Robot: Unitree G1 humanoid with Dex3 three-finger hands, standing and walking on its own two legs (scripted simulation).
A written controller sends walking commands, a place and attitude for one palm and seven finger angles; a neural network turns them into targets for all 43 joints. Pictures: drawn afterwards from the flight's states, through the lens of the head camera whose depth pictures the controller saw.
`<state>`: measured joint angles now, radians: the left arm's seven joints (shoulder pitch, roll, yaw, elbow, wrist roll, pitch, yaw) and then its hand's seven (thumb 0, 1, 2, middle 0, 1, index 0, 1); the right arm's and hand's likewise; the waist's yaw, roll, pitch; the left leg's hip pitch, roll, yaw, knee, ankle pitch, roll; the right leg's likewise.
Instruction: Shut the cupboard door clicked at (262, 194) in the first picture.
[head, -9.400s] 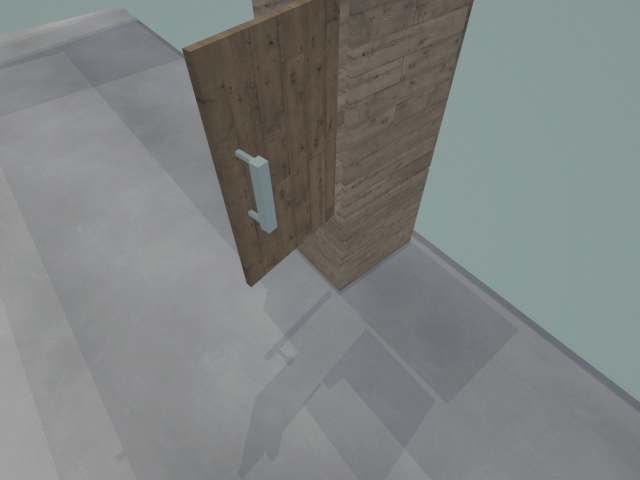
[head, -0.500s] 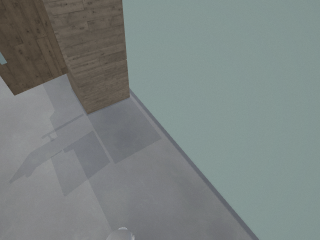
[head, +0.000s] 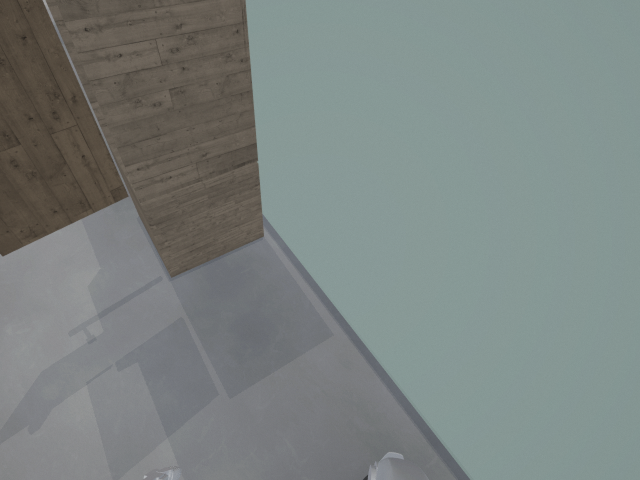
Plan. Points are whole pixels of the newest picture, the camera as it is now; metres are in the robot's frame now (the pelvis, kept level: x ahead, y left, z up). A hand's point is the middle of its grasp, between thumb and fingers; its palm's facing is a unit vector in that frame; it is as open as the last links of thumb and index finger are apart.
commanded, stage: walk to a spot facing it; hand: left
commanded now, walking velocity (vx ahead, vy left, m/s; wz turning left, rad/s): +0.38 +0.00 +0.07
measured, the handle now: out of the picture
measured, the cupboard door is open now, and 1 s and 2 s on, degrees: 100 100 100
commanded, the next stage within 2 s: turn to face it in 0.28 s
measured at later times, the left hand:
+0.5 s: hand (206, 445) +0.20 +0.17 -0.19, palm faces +0.20 -0.96 -0.19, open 7.2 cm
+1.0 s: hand (187, 330) +0.38 +0.24 -0.16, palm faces +0.40 -0.89 -0.23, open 7.4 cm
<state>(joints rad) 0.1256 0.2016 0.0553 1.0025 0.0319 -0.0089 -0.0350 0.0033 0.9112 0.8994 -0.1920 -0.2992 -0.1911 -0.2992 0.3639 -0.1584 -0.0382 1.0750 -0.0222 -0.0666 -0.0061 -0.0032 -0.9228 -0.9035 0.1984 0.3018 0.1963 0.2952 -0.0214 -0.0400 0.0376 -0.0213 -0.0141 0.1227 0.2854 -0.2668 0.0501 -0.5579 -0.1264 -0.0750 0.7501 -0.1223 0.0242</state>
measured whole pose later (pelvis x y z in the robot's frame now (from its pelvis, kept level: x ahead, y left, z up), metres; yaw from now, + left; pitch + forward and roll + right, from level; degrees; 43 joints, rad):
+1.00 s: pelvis +0.33 +0.00 -0.01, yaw +24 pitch +1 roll -2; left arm 0.11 0.23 0.06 0.86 0.02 0.03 0.01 0.00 0.91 0.90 -0.19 -0.30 -0.19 -0.30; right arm 0.21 -0.18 -0.05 0.93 -0.02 0.04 0.01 0.00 -0.90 -0.90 0.20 0.30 0.20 0.30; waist -0.03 0.00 0.05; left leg -0.36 -0.07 -0.10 0.53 -0.19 0.06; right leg -0.40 -0.02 0.01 0.78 -0.40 0.07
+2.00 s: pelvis +0.40 +0.07 +0.00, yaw +48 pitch +1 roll +1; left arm 0.39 0.17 0.04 1.05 0.03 -0.05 0.00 0.00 0.90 0.90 -0.20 -0.30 -0.20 -0.30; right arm 0.19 -0.21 -0.06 0.99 -0.02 0.04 0.05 0.01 -0.91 -0.90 0.20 0.30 0.19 0.29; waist 0.05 -0.04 0.04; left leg -0.43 0.04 0.07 0.70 -0.30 -0.03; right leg -0.06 -0.13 -0.13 0.35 -0.30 0.06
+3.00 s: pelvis +0.51 +0.22 -0.01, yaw +45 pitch +1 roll +0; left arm 0.22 0.22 0.05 1.01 0.02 0.02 0.03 0.00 0.91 0.90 -0.19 -0.30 -0.19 -0.30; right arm 0.17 -0.20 -0.06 1.02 -0.01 0.05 -0.03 0.00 -0.91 -0.90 0.20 0.30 0.20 0.30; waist 0.00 0.02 0.06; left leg -0.32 0.03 0.04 0.65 -0.41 -0.02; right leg -0.20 0.01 -0.05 0.54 -0.35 -0.03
